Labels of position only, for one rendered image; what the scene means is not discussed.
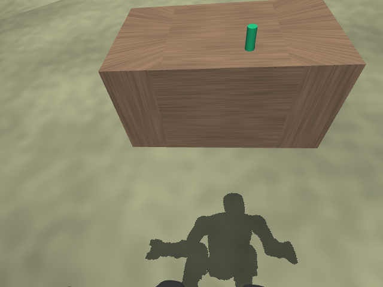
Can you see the can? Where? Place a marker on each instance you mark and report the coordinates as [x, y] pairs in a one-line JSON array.
[[251, 37]]

